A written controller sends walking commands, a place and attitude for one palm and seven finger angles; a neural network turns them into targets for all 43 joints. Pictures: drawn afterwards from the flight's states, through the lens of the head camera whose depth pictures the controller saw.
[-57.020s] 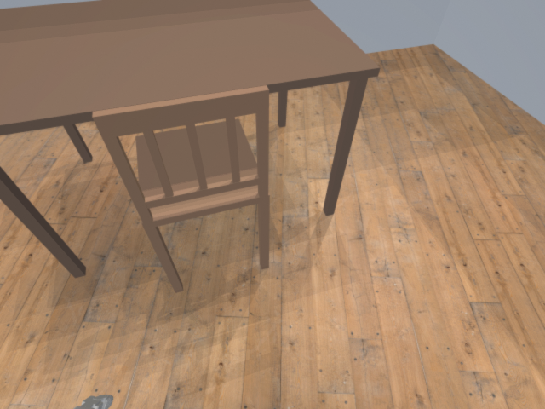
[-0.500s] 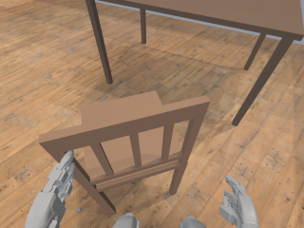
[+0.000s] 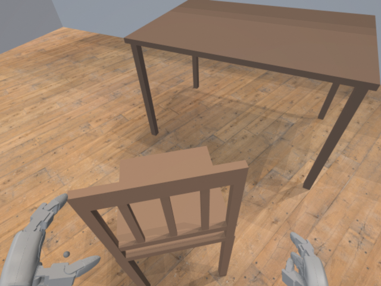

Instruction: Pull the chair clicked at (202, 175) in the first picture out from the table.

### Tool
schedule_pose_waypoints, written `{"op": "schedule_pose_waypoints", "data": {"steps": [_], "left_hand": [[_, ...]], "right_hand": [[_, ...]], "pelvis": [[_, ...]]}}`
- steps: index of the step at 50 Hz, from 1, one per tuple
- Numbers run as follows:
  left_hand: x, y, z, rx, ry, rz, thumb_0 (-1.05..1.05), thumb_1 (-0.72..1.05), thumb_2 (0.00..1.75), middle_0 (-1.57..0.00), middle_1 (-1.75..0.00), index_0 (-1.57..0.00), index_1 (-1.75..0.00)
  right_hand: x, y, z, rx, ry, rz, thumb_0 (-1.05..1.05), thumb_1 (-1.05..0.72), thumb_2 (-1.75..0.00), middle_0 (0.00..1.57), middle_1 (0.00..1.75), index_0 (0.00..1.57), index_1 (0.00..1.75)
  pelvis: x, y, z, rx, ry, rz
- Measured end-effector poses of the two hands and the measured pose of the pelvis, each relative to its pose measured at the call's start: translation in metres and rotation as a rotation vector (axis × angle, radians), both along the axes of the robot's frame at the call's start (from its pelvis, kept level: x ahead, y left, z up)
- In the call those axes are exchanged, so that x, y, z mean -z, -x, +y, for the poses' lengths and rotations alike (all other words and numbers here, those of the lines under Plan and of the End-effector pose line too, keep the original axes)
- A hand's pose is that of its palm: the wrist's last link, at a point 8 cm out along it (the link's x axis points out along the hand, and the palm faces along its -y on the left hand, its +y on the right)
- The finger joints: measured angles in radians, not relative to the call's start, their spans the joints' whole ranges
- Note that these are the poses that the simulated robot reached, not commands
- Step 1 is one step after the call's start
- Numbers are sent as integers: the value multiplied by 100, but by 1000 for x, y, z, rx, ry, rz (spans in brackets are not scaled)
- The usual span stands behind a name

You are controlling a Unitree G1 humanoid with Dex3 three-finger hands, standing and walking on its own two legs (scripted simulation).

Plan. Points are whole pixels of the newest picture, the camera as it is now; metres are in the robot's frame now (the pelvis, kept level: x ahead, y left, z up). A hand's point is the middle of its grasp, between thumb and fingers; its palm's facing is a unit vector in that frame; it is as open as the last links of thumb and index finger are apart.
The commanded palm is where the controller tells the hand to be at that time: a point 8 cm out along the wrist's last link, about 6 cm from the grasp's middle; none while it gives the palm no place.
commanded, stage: draw the hand back to the body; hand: left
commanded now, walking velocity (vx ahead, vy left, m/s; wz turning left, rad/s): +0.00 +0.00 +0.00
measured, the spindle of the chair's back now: (169, 216) +0.31 +0.10 -0.09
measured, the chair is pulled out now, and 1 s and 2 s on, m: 0.63 0.63 0.63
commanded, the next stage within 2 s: step back with the hand held close in 0.68 s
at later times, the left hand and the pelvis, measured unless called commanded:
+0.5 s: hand (44, 184) +0.22 +0.26 +0.18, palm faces +0.43 -0.78 -0.45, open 7.8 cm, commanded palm +0.17 +0.30 +0.20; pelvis +0.02 +0.00 +0.02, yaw -2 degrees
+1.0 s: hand (32, 181) +0.22 +0.28 +0.19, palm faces +0.38 -0.79 -0.49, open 7.5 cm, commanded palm +0.16 +0.31 +0.20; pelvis +0.00 +0.02 +0.02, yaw -4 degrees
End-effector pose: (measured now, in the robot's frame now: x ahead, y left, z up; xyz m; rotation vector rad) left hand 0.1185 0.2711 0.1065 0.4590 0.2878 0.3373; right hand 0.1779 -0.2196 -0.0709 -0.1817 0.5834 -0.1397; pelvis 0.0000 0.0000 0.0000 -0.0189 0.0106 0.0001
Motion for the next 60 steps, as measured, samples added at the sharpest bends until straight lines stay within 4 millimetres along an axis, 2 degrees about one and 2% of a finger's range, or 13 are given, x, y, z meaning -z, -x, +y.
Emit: {"op": "schedule_pose_waypoints", "data": {"steps": [5,8,13,19,30,41,46,52,56,60], "left_hand": [[-50,-17,10,-43,-79,-231,0,23,57,-12,-16,-24,-23],[-71,-29,13,-47,-109,-328,0,34,63,-13,-18,-21,-22],[-83,-46,16,-26,-118,-366,1,52,71,-16,-22,-18,-23],[-100,-57,20,2,-152,-411,1,72,81,-19,-26,-19,-27],[-88,-60,25,12,-116,-360,2,87,89,-21,-30,-20,-29],[-95,-55,35,0,-125,-397,2,89,89,-21,-30,-21,-30],[-106,-60,43,39,-165,-451,2,89,90,-21,-30,-21,-30],[-93,-61,40,119,-166,-374,2,89,90,-21,-30,-20,-30],[-83,-50,38,161,-161,-327,2,89,90,-21,-30,-21,-30],[-87,-34,41,167,-181,-355,2,89,90,-22,-30,-21,-30]], "right_hand": [[-6,-14,2,-37,-7,-15,1,-90,-90,20,30,20,30],[-9,-21,2,-38,-22,-13,1,-90,-90,20,30,20,30],[-13,-24,-2,-25,-34,0,1,-90,-90,21,30,20,30],[-12,-20,-9,-7,-24,33,1,-90,-90,20,30,20,30],[-7,-4,-12,32,-8,103,1,-90,-90,20,30,20,30],[-10,-6,5,7,-24,85,1,-90,-90,20,30,20,30],[-15,-3,9,5,-18,93,1,-90,-90,21,30,20,30],[-18,16,2,69,0,121,1,-90,-90,21,30,20,30],[-18,35,-3,110,19,150,1,-90,-90,21,30,20,30],[-15,55,-3,119,37,171,1,-90,-90,20,30,20,30]], "pelvis": [[-7,-6,-2,-3,-6,-26],[-10,-9,-3,4,-10,-35],[-15,-13,-4,19,-12,-44],[-18,-17,-3,31,-11,-50],[-21,-17,6,42,-8,-50],[-22,-13,13,41,-7,-61],[-23,-5,17,55,-3,-44],[-24,8,26,75,-11,-16],[-23,18,28,75,-14,-9],[-20,30,28,68,-16,-7]]}}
